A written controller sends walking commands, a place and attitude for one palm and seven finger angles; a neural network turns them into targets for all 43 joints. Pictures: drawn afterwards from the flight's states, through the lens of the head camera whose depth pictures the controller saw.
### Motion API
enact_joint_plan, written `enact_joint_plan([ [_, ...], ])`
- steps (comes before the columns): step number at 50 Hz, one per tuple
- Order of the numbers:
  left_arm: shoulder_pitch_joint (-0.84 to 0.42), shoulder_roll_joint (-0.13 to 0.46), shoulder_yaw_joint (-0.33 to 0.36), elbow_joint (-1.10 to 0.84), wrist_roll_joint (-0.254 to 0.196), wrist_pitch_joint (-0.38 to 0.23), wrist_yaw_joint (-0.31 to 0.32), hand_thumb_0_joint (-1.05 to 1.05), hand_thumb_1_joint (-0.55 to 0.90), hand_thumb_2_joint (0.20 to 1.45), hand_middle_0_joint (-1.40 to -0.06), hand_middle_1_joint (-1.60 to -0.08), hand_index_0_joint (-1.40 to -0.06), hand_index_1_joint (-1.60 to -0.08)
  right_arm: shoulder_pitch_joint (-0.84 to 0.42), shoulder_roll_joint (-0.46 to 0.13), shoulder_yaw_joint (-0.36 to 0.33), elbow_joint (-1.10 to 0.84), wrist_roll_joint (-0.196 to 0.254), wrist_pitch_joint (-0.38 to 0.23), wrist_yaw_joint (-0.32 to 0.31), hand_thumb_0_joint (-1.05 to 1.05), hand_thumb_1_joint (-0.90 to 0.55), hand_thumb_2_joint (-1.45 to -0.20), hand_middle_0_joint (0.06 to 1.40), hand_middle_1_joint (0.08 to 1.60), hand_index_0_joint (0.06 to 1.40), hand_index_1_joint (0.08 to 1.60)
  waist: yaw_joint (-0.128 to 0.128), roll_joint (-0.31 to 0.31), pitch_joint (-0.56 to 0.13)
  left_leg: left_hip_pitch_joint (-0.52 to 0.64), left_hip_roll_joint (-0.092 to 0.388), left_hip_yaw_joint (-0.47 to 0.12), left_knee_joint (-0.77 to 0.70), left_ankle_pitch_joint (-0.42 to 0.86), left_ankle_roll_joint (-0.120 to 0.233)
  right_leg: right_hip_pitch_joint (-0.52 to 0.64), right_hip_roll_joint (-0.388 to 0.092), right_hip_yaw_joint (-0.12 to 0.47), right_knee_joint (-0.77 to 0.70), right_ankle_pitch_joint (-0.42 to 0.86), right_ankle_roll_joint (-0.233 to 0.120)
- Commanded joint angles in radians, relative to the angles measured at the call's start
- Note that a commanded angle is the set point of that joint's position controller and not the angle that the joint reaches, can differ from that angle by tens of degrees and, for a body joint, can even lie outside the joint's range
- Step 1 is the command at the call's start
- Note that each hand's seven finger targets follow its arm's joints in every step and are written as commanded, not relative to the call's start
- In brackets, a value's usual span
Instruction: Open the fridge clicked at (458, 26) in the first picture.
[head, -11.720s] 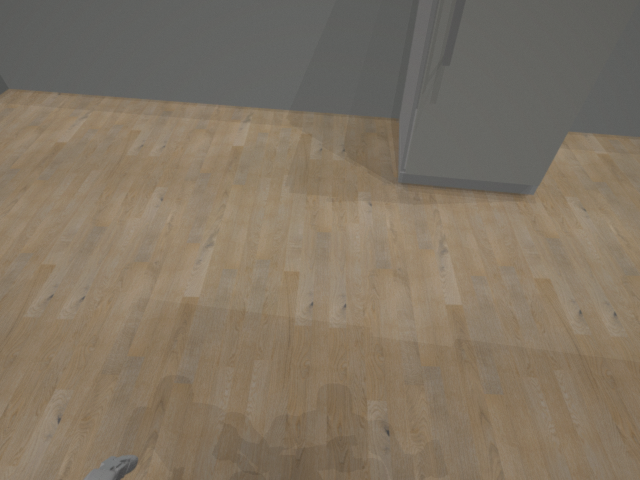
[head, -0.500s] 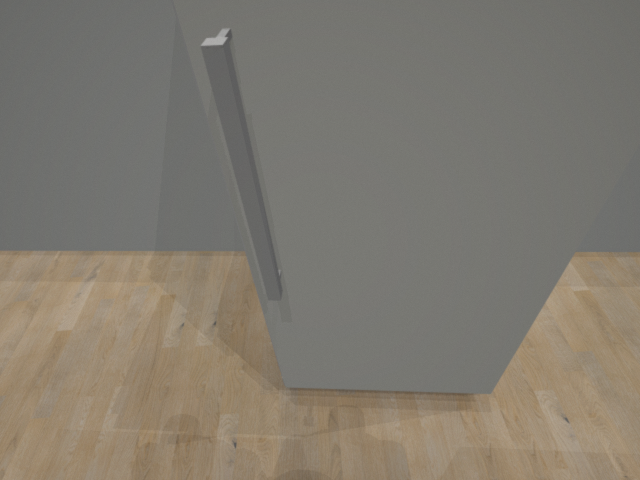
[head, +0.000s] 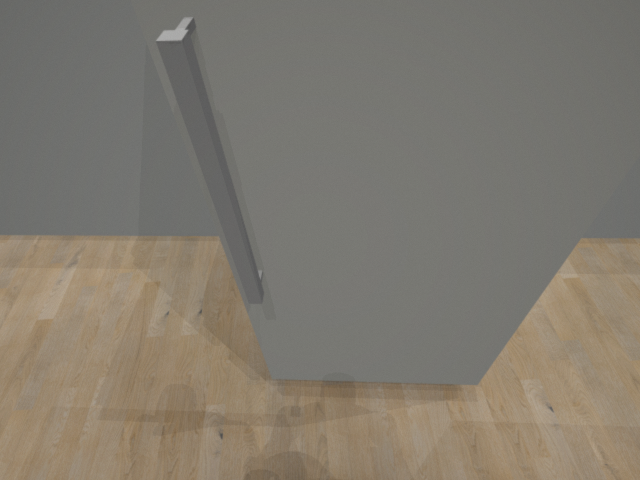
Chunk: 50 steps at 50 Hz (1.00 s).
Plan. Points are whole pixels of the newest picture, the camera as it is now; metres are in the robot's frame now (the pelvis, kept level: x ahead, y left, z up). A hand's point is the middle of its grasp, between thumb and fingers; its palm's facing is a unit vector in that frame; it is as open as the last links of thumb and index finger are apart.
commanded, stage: come to a stop and stand still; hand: left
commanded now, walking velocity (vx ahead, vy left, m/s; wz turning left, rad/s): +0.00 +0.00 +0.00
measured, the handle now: (231, 198) +0.47 +0.15 +0.10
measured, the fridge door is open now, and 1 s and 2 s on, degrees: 0 0 0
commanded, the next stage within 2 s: look again from close up in 0.44 s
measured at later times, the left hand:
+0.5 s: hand out of the picture +0.05 +0.16 -0.17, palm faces +0.00 -0.97 -0.23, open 7.3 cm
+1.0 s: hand out of the picture +0.03 +0.16 -0.17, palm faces +0.01 -0.98 -0.22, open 7.3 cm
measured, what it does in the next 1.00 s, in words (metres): stands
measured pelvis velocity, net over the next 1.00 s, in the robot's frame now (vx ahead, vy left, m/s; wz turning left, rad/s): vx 0.01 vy -0.02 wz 0.01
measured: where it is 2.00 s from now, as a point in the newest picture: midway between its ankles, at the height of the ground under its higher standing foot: outside the picture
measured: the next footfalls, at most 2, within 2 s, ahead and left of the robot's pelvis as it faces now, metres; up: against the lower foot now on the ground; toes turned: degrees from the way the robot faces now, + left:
none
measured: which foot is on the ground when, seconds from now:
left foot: down 0.00-1.00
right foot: down 0.00-1.00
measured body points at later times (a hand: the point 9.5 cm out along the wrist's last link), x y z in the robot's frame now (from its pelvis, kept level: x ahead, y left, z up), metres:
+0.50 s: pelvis +0.02 -0.02 +0.00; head +0.04 -0.04 +0.45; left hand +0.05 +0.21 -0.15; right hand +0.03 -0.25 -0.17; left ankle -0.03 +0.11 -0.74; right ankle +0.04 -0.10 -0.74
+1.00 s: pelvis +0.01 -0.02 +0.00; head +0.03 -0.04 +0.45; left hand +0.03 +0.21 -0.15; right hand -0.01 -0.24 -0.16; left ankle -0.03 +0.11 -0.74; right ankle +0.04 -0.10 -0.74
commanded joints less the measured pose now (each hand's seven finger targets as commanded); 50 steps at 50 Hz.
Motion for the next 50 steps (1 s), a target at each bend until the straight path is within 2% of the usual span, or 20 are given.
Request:
enact_joint_plan([
  [1, 0.046, 0.132, 0.027, -0.029, -0.006, -0.020, 0.012, 0.000, 0.900, 0.900, -0.200, -0.300, -0.200, -0.300, 0.064, -0.077, -0.011, -0.022, 0.003, -0.016, -0.003, 0.000, -0.900, -0.900, 0.200, 0.300, 0.200, 0.300, 0.009, -0.053, 0.006, -0.087, 0.113, -0.097, -0.083, 0.098, 0.017, 0.100, -0.112, 0.138, -0.084, 0.164, -0.034],
  [9, 0.029, 0.134, 0.032, -0.033, -0.005, -0.022, 0.013, 0.000, 0.900, 0.900, -0.200, -0.300, -0.200, -0.300, 0.052, -0.070, -0.016, -0.009, 0.002, -0.015, -0.006, 0.000, -0.900, -0.900, 0.200, 0.300, 0.200, 0.300, 0.010, -0.047, -0.020, -0.050, 0.119, -0.088, -0.075, 0.150, 0.009, 0.136, -0.112, 0.129, -0.086, 0.256, -0.035],
  [13, 0.026, 0.141, 0.034, -0.034, -0.006, -0.021, 0.013, 0.000, 0.900, 0.900, -0.200, -0.300, -0.200, -0.300, 0.043, -0.075, -0.016, -0.005, 0.003, -0.011, -0.007, 0.000, -0.900, -0.900, 0.200, 0.300, 0.200, 0.300, 0.010, -0.050, -0.010, -0.047, 0.119, -0.080, -0.075, 0.124, 0.004, 0.132, -0.115, 0.136, -0.102, 0.238, -0.036],
  [20, 0.027, 0.141, 0.037, -0.033, -0.005, -0.022, 0.015, 0.000, 0.900, 0.900, -0.200, -0.300, -0.200, -0.300, 0.041, -0.076, -0.019, 0.001, 0.004, -0.010, -0.010, 0.000, -0.900, -0.900, 0.200, 0.300, 0.200, 0.300, 0.009, -0.043, -0.022, -0.027, 0.124, -0.075, -0.075, 0.147, 0.001, 0.148, -0.110, 0.133, -0.103, 0.281, -0.036],
  [24, 0.030, 0.137, 0.036, -0.031, -0.004, -0.020, 0.015, 0.000, 0.900, 0.900, -0.200, -0.300, -0.200, -0.300, 0.039, -0.067, -0.018, 0.004, 0.003, -0.008, -0.010, 0.000, -0.900, -0.900, 0.200, 0.300, 0.200, 0.300, 0.009, -0.057, -0.006, -0.031, 0.126, -0.076, -0.083, 0.124, 0.001, 0.140, -0.105, 0.136, -0.117, 0.240, -0.037],
  [28, 0.032, 0.137, 0.036, -0.029, -0.006, -0.017, 0.013, 0.000, 0.900, 0.900, -0.200, -0.300, -0.200, -0.300, 0.039, -0.073, -0.016, 0.007, 0.002, -0.006, -0.010, 0.000, -0.900, -0.900, 0.200, 0.300, 0.200, 0.300, 0.010, -0.046, 0.019, -0.040, 0.123, -0.076, -0.090, 0.090, 0.001, 0.118, -0.104, 0.144, -0.137, 0.164, -0.037],
  [37, 0.045, 0.139, 0.039, -0.028, -0.006, -0.020, 0.013, 0.000, 0.900, 0.900, -0.200, -0.300, -0.200, -0.300, 0.055, -0.067, -0.017, 0.017, 0.003, -0.008, -0.009, 0.000, -0.900, -0.900, 0.200, 0.300, 0.200, 0.300, 0.012, -0.057, -0.004, -0.038, 0.121, -0.069, -0.083, 0.083, -0.001, 0.137, -0.105, 0.149, -0.147, 0.161, -0.037],
  [43, 0.051, 0.133, 0.039, -0.025, -0.006, -0.017, 0.013, 0.000, 0.900, 0.900, -0.200, -0.300, -0.200, -0.300, 0.065, -0.060, -0.017, 0.024, 0.002, -0.005, -0.009, 0.000, -0.900, -0.900, 0.200, 0.300, 0.200, 0.300, 0.014, -0.049, 0.031, -0.058, 0.116, -0.070, -0.085, 0.051, 0.000, 0.111, -0.103, 0.156, -0.170, 0.072, -0.036],
  [48, 0.055, 0.131, 0.040, -0.027, -0.006, -0.017, 0.013, 0.000, 0.900, 0.900, -0.200, -0.300, -0.200, -0.300, 0.077, -0.055, -0.017, 0.028, 0.001, -0.006, -0.008, 0.000, -0.900, -0.900, 0.200, 0.300, 0.200, 0.300, 0.014, -0.048, 0.030, -0.062, 0.117, -0.071, -0.085, 0.052, 0.001, 0.113, -0.101, 0.154, -0.170, 0.063, -0.036],
  [50, 0.053, 0.129, 0.039, -0.029, -0.005, -0.018, 0.014, 0.000, 0.900, 0.900, -0.200, -0.300, -0.200, -0.300, 0.081, -0.053, -0.016, 0.031, 0.003, -0.009, -0.009, 0.000, -0.900, -0.900, 0.200, 0.300, 0.200, 0.300, 0.015, -0.034, 0.024, -0.065, 0.120, -0.077, -0.088, 0.071, 0.002, 0.125, -0.101, 0.146, -0.159, 0.098, -0.036],
])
